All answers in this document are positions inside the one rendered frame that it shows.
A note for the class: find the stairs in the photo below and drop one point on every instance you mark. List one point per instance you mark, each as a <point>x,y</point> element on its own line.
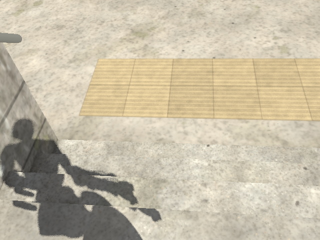
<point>237,179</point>

